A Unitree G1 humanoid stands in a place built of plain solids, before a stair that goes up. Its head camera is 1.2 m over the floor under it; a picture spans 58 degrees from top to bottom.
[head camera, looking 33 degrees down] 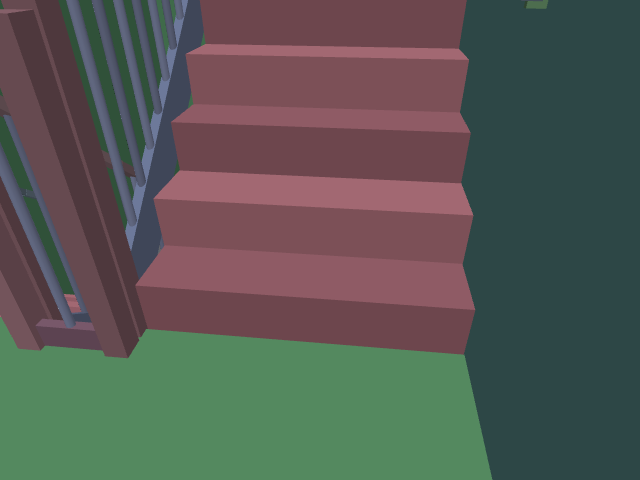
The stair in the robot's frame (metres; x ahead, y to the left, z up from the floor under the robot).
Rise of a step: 0.21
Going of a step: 0.26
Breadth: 1.20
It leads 6 degrees to the right of straight ahead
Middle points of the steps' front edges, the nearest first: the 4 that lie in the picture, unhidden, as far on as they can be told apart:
1.15 0.07 0.21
1.42 0.04 0.43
1.68 0.02 0.64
1.94 -0.01 0.86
